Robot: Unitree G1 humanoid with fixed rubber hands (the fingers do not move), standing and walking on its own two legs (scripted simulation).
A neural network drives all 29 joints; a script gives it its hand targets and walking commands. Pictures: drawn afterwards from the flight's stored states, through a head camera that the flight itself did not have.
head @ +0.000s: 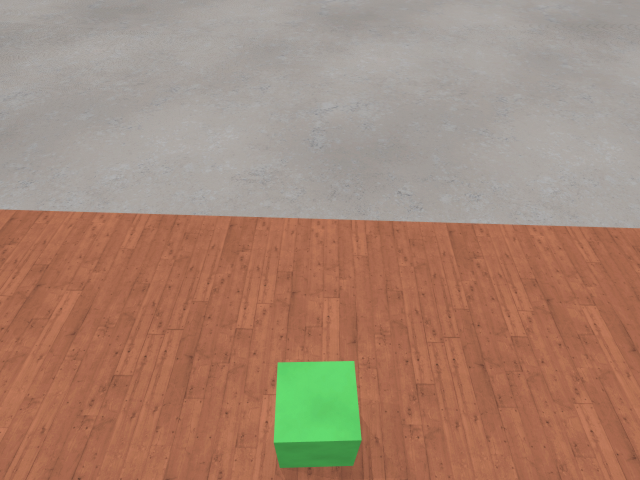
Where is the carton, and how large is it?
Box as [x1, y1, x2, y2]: [274, 361, 361, 467]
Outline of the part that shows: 353,361 278,362 274,445 280,467 329,466 353,464 361,440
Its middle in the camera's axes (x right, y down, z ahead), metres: -0.01 +0.50 +1.07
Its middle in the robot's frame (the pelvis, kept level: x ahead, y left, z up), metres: +0.42 +0.00 -0.65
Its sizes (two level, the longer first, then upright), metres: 0.210 0.200 0.250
